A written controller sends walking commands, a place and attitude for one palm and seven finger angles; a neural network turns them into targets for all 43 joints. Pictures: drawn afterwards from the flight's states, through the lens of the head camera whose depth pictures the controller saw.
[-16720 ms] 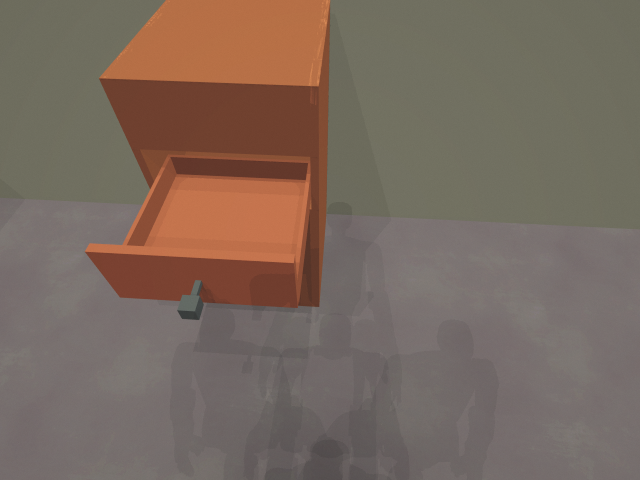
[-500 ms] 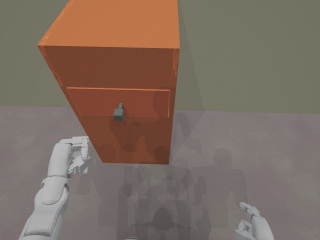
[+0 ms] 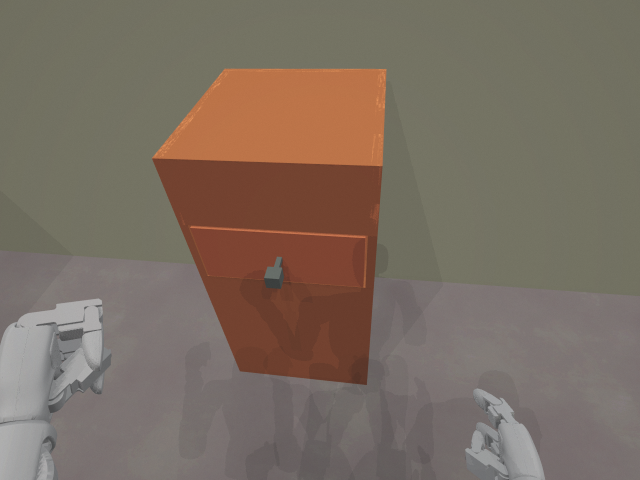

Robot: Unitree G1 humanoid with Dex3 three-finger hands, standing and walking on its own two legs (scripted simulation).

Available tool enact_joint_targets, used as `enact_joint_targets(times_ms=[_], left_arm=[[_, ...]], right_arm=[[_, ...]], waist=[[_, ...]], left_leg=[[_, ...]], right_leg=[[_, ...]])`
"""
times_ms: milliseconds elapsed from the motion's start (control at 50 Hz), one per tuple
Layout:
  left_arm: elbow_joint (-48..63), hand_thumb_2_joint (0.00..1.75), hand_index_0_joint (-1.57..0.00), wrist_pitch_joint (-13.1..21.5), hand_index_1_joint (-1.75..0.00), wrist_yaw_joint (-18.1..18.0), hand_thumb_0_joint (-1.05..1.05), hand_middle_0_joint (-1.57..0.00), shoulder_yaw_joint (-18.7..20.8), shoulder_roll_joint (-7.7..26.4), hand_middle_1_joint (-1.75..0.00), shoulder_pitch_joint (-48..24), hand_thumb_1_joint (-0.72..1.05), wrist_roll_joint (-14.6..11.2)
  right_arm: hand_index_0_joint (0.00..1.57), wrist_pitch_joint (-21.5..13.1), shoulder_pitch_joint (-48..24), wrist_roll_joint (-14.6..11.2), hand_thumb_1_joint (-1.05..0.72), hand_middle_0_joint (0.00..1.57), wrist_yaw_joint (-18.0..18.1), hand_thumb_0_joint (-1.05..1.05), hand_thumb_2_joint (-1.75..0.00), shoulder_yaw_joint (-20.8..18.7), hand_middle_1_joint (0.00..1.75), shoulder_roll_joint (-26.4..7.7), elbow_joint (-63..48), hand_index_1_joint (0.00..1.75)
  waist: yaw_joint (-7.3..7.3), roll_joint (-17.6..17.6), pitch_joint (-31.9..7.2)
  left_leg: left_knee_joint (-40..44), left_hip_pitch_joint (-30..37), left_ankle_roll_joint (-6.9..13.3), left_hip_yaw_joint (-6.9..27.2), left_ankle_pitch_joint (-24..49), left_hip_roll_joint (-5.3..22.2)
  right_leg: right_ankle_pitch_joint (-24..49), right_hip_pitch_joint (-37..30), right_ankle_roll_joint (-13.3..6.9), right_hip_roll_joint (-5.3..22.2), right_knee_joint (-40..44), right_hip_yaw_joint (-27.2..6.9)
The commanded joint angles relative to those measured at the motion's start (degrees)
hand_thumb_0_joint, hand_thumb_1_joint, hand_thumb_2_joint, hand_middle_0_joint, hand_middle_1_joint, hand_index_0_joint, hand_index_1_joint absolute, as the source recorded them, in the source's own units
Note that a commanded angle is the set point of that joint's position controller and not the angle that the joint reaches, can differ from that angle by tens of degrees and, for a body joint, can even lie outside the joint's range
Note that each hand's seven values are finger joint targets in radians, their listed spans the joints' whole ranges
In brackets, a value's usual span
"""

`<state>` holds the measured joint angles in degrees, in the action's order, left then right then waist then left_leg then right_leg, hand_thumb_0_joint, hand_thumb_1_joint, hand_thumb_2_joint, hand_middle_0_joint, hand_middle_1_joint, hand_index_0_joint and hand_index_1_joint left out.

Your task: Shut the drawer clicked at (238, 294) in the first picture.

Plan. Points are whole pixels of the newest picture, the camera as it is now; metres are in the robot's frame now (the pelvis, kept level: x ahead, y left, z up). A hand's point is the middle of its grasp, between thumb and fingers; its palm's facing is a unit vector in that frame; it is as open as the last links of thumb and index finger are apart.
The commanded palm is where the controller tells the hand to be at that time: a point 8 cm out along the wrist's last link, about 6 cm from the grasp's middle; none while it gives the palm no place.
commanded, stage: draw the hand back to the body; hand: left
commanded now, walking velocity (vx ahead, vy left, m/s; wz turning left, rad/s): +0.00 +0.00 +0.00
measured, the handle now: (276, 271) +0.58 +0.18 -0.17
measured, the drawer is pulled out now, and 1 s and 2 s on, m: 0.00 0.00 0.00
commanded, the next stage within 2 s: step back with the hand held close in 0.22 s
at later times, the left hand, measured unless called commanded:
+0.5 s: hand (78, 357) +0.17 +0.24 +0.17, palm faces +0.38 -0.80 -0.45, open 3.3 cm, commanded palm +0.11 +0.28 +0.18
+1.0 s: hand (22, 430) +0.12 +0.27 +0.15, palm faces +0.33 -0.81 -0.48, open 3.3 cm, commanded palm +0.05 +0.31 +0.18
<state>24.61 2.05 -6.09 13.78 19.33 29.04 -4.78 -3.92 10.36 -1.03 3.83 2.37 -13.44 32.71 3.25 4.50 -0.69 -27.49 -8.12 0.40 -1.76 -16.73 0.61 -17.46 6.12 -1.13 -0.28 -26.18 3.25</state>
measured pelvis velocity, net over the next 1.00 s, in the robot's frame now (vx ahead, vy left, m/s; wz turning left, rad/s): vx -0.08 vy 0.03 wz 0.00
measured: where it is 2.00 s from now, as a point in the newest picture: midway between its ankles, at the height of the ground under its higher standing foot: outside the picture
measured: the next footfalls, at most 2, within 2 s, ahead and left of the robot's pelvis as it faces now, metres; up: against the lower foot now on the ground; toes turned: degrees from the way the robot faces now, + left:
right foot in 1.68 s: -0.24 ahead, -0.09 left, +0.00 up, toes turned -1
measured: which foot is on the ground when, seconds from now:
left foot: down 0.00-1.00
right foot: down 0.00-1.00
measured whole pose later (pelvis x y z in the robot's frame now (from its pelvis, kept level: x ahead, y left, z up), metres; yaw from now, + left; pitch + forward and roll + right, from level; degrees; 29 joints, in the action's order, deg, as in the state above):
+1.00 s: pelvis -0.08 +0.03 +0.00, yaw +0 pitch +1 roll -2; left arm 32.3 12.5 -8.0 20.7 21.9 36.3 -2.3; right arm -1.7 9.7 -0.2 4.1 0.1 -12.3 30.7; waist 0.1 1.5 2.7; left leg -29.9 -20.6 2.8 -2.4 -10.4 0.0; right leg -9.8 17.7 0.7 0.5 -26.6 2.8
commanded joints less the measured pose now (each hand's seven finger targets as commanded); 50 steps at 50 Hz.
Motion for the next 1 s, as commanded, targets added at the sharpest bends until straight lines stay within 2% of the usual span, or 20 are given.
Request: enact_joint_targets(times_ms=[0, 20, 60, 80, 160, 220, 320, 340, 360, 380, 400, 420, 460, 520, 560, 620, 700, 860, 940, 980], left_arm=[[16.93, 0.9, -1.4, 4.91, -1.6, -0.84, 0.0, -1.4, 9.34, 10.6, -1.6, -2.25, 0.9, -0.14], [18.11, 0.9, -1.4, 5.32, -1.6, -0.98, 0.0, -1.4, 10.61, 11.31, -1.6, -1.39, 0.9, -0.13], [11.26, 0.9, -1.4, 4.87, -1.6, -0.42, 0.0, -1.4, 7.87, 7.2, -1.6, -0.03, 0.9, -0.05], [10.11, 0.9, -1.4, 4.83, -1.6, -0.27, 0.0, -1.4, 6.93, 6.45, -1.6, -0.91, 0.9, -0.2], [11.51, 0.9, -1.4, 5.82, -1.6, -0.57, 0.0, -1.4, 8.56, 9.03, -1.6, -3.57, 0.9, 0.18], [14.61, 0.9, -1.4, 6.6, -1.6, -0.81, 0.0, -1.4, 8.83, 9.69, -1.6, -3.78, 0.9, 0.28], [14.35, 0.9, -1.4, 6.87, -1.6, -1.08, 0.0, -1.4, 9.63, 10.07, -1.6, -2.97, 0.9, 0.17], [19.85, 0.9, -1.4, 9.87, -1.6, -1.63, 0.0, -1.4, 18.12, 17.77, -1.6, -10.81, 0.9, 0.83], [17.28, 0.9, -1.4, 11.16, -1.6, -1.68, 0.0, -1.4, 18.57, 17.86, -1.6, -10.96, 0.9, 1.1], [10.22, 0.9, -1.4, 10.98, -1.6, -1.32, 0.0, -1.4, 14.93, 12.28, -1.6, -2.0, 0.9, 1.34], [9.34, 0.9, -1.4, 10.87, -1.6, -0.97, 0.0, -1.4, 12.3, 9.21, -1.6, 2.18, 0.9, 1.44], [10.7, 0.9, -1.4, 11.17, -1.6, -0.74, 0.0, -1.4, 11.04, 8.14, -1.6, 3.8, 0.9, 1.41], [12.95, 0.9, -1.4, 11.7, -1.6, -0.8, 0.0, -1.4, 11.03, 8.21, -1.6, 5.96, 0.9, 1.38], [15.4, 0.9, -1.4, 11.96, -1.6, -1.36, 0.0, -1.4, 13.23, 10.68, -1.6, 8.1, 0.9, 1.34], [17.16, 0.9, -1.4, 12.18, -1.6, -1.76, 0.0, -1.4, 14.62, 12.53, -1.6, 8.25, 0.9, 1.19], [18.5, 0.9, -1.4, 12.37, -1.6, -2.19, 0.0, -1.4, 14.84, 12.76, -1.6, 9.03, 0.9, 1.09], [17.56, 0.9, -1.4, 12.31, -1.6, -2.5, 0.0, -1.4, 14.58, 12.22, -1.6, 8.95, 0.9, 1.09], [18.84, 0.9, -1.4, 13.31, -1.6, -3.15, 0.0, -1.4, 13.91, 11.97, -1.6, 6.81, 0.9, 1.98], [19.58, 0.9, -1.4, 14.2, -1.6, -3.44, 0.0, -1.4, 13.91, 11.81, -1.6, 6.48, 0.9, 2.54], [21.17, 0.9, -1.4, 14.62, -1.6, -3.52, 0.0, -1.4, 14.44, 12.01, -1.6, 6.3, 0.9, 2.84]], right_arm=[[0.2, -4.29, -6.95, -0.12, -0.9, 0.2, 0.51, 0.0, -0.9, -2.42, 0.3, -4.68, -8.94, 0.3], [0.2, -4.59, -6.87, -0.1, -0.9, 0.2, 0.57, 0.0, -0.9, -2.51, 0.3, -4.57, -8.88, 0.3], [0.2, -4.54, -6.7, -0.09, -0.9, 0.2, 0.59, 0.0, -0.9, -2.78, 0.3, -4.66, -7.78, 0.3], [0.2, -4.26, -6.62, -0.13, -0.9, 0.2, 0.61, 0.0, -0.9, -2.82, 0.3, -4.92, -7.74, 0.3], [0.2, -4.6, -7.26, 0.1, -0.9, 0.2, 1.27, 0.0, -0.9, -3.0, 0.3, -5.13, -7.87, 0.3], [0.2, -5.59, -7.54, 0.24, -0.9, 0.2, 1.5, 0.0, -0.9, -2.8, 0.3, -4.82, -8.21, 0.3], [0.2, -6.76, -7.64, 0.21, -0.9, 0.2, 1.63, 0.0, -0.9, -2.67, 0.3, -4.41, -7.64, 0.3], [0.2, -5.23, -5.7, 0.46, -0.9, 0.2, 1.01, 0.0, -0.9, -3.48, 0.3, -6.22, -8.97, 0.3], [0.2, -4.64, -5.46, 0.43, -0.9, 0.2, 0.98, 0.0, -0.9, -3.46, 0.3, -4.88, -7.99, 0.3], [0.2, -3.82, -5.04, 0.81, -0.9, 0.2, 0.86, 0.0, -0.9, -3.61, 0.3, -4.58, -6.87, 0.3], [0.2, -3.07, -5.19, 0.85, -0.9, 0.2, 0.54, 0.0, -0.9, -4.04, 0.3, -4.94, -7.24, 0.3], [0.2, -2.47, -5.23, 0.9, -0.9, 0.2, 0.26, 0.0, -0.9, -4.32, 0.3, -5.63, -7.62, 0.3], [0.2, -1.73, -6.0, 0.89, -0.9, 0.2, 0.28, 0.0, -0.9, -4.89, 0.3, -6.09, -8.44, 0.3], [0.2, -0.44, -6.22, 0.73, -0.9, 0.2, 0.41, 0.0, -0.9, -5.31, 0.3, -6.08, -9.47, 0.3], [0.2, 0.08, -6.56, 0.72, -0.9, 0.2, 0.83, 0.0, -0.9, -5.39, 0.3, -6.07, -9.95, 0.3], [0.2, 0.39, -6.28, 0.58, -0.9, 0.2, 1.25, 0.0, -0.9, -5.42, 0.3, -5.81, -10.48, 0.3], [0.2, 0.47, -5.77, 0.63, -0.9, 0.2, 1.49, 0.0, -0.9, -5.63, 0.3, -5.86, -10.17, 0.3], [0.2, -0.19, -5.74, 0.76, -0.9, 0.2, 1.35, 0.0, -0.9, -5.67, 0.3, -6.74, -10.5, 0.3], [0.2, -0.7, -5.08, 0.77, -0.9, 0.2, 1.13, 0.0, -0.9, -5.6, 0.3, -6.75, -10.68, 0.3], [0.2, -1.14, -5.02, 0.96, -0.9, 0.2, 1.28, 0.0, -0.9, -5.54, 0.3, -7.02, -10.9, 0.3]], waist=[[-0.15, -2.18, -4.03], [0.09, -1.85, -4.15], [-0.73, -4.88, 1.48], [-1.1, -5.31, 2.41], [-0.3, -3.77, 0.8], [0.17, -1.84, -2.04], [0.35, -2.14, -0.31], [-2.37, -4.49, 3.96], [-2.61, -5.28, 4.37], [-2.98, -7.75, 3.77], [-3.02, -6.37, 2.0], [-3.21, -3.55, -0.04], [-2.84, -0.85, -2.96], [-2.55, -2.96, -7.25], [-2.3, -2.98, -8.38], [-2.27, -1.73, -8.92], [-2.62, -2.31, -6.94], [-3.55, -1.73, -2.98], [-3.81, -2.09, -1.86], [-3.83, 0.49, -2.55]], left_leg=[[2.58, 3.92, 1.51, 1.07, 17.06, 1.06], [2.58, 3.86, 1.56, 1.07, 16.88, 1.07], [2.63, 2.51, 1.6, 0.76, 13.36, 0.92], [2.88, 2.33, 1.77, 0.73, 11.61, 1.07], [3.35, 2.89, 2.02, 1.03, 8.94, 0.69], [3.48, 3.58, 2.1, 1.05, 9.24, 0.51], [3.58, 2.7, 1.85, 1.1, 9.77, 0.55], [1.09, -2.06, 2.69, 2.12, 6.21, 1.18], [-0.38, -2.18, 2.27, 2.55, 4.64, 0.76], [-1.18, -1.51, 2.28, 2.3, 5.8, 0.9], [-0.63, -1.07, 2.28, 2.07, 8.08, 1.43], [0.81, -1.04, 2.32, 2.14, 10.07, 2.02], [3.4, -0.99, 2.52, 2.52, 15.12, 2.99], [3.54, -1.47, 2.63, 3.2, 21.92, 3.71], [3.57, -1.91, 2.5, 3.64, 23.47, 3.74], [3.89, -3.26, 2.53, 4.12, 23.91, 4.16], [4.8, -6.19, 2.54, 4.65, 18.58, 4.33], [8.29, -17.31, 3.7, 6.97, -4.64, 4.37], [7.92, -20.1, 4.05, 7.58, -10.52, 4.47], [9.93, -22.56, 4.57, 9.11, -12.85, 5.66]], right_leg=[[19.19, 1.31, 0.11, 1.03, 4.21, -1.7], [19.04, 1.05, 0.06, 1.01, 4.17, -1.73], [15.86, 4.18, 0.24, 0.74, 6.17, -1.93], [13.97, 4.68, 0.5, 0.97, 6.33, -1.98], [10.05, 4.28, 0.41, 1.13, 7.01, -2.57], [10.27, 2.61, 0.24, 1.57, 6.48, -2.94], [10.97, 2.59, 0.15, 1.54, 6.82, -3.07], [13.05, 7.86, 0.03, 5.33, 11.03, -11.07], [12.92, 8.87, -0.81, 7.38, 12.25, -12.07], [13.1, 9.76, -0.91, 8.0, 11.79, -10.8], [15.68, 8.8, -0.54, 7.86, 10.32, -9.71], [17.0, 7.3, -0.15, 7.34, 8.55, -8.44], [19.53, 4.68, 0.68, 5.75, 5.4, -5.72], [23.78, 1.5, 1.15, 4.66, 2.52, -4.58], [24.84, 1.07, 1.17, 4.48, 1.78, -4.43], [24.02, 1.01, 1.43, 3.71, 0.43, -4.42], [20.32, 2.26, 1.52, 3.28, 0.71, -4.88], [7.14, 1.8, 1.37, 2.51, 2.24, -6.64], [1.07, 3.2, 1.3, 2.26, 3.15, -7.24], [1.59, 0.82, 1.51, 1.23, 0.32, -6.49]])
